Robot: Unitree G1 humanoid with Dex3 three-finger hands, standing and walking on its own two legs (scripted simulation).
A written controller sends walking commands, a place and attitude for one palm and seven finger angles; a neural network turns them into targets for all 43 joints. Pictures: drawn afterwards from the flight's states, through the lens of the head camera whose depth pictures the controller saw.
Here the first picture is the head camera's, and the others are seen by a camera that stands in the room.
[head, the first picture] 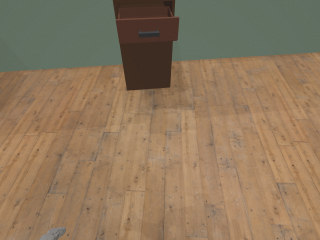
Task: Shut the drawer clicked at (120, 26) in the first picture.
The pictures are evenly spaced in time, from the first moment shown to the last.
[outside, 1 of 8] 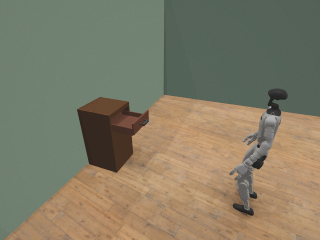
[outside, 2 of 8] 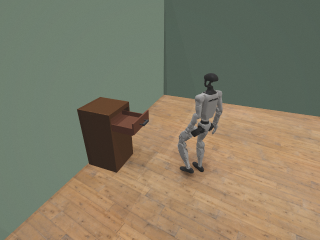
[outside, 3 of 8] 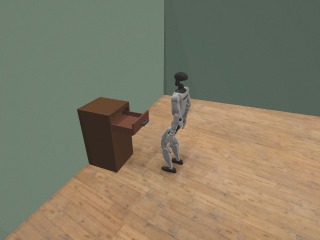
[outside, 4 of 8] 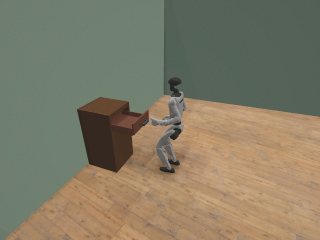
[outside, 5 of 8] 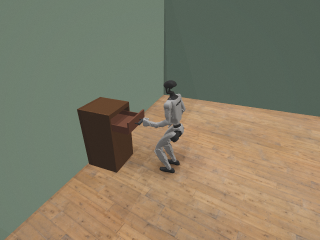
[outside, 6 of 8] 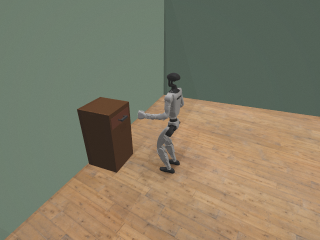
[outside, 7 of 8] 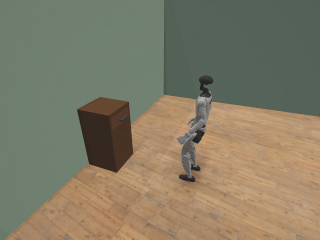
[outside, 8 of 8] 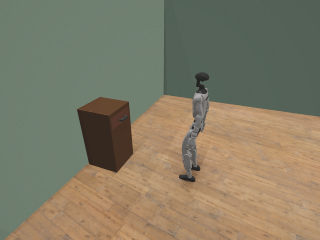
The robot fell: no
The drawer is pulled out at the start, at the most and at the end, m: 0.29 0.29 0.00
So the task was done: yes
